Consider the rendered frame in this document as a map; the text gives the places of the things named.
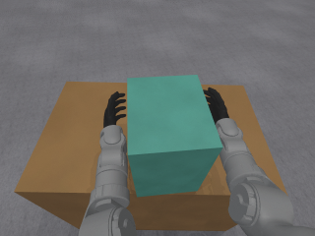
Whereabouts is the pedestal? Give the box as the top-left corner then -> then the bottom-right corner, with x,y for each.
14,82 -> 287,231

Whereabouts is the robot right hand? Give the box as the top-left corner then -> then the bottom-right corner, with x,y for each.
203,88 -> 229,125

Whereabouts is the right robot forearm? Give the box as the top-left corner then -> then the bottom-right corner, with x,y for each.
216,118 -> 294,213

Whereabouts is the robot right upper arm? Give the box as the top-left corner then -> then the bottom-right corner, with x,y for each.
228,181 -> 315,236

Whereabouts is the robot left upper arm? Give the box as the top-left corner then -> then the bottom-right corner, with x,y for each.
79,206 -> 138,236

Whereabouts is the carton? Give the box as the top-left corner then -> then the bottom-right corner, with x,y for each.
127,75 -> 223,198

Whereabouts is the left robot forearm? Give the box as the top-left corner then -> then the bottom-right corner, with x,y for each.
78,125 -> 130,235

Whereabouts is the robot left hand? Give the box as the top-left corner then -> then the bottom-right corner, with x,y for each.
103,91 -> 126,128

